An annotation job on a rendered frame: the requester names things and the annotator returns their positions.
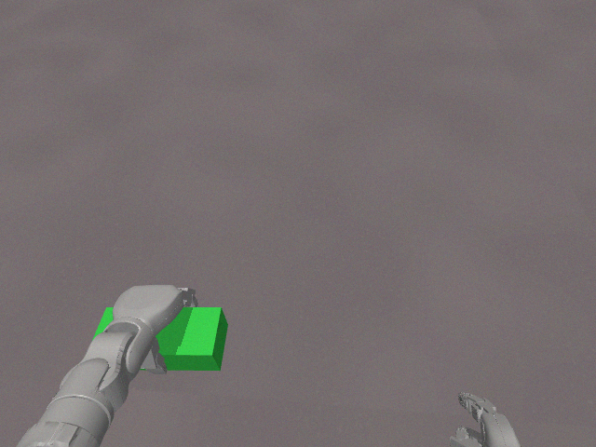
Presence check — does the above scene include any carton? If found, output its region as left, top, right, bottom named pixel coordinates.
left=92, top=307, right=228, bottom=371

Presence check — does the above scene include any left robot arm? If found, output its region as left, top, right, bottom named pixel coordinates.
left=16, top=317, right=154, bottom=447

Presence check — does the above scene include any left robot hand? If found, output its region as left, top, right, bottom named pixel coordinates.
left=113, top=285, right=198, bottom=374

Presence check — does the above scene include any right robot hand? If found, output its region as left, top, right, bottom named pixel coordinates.
left=450, top=392, right=521, bottom=447

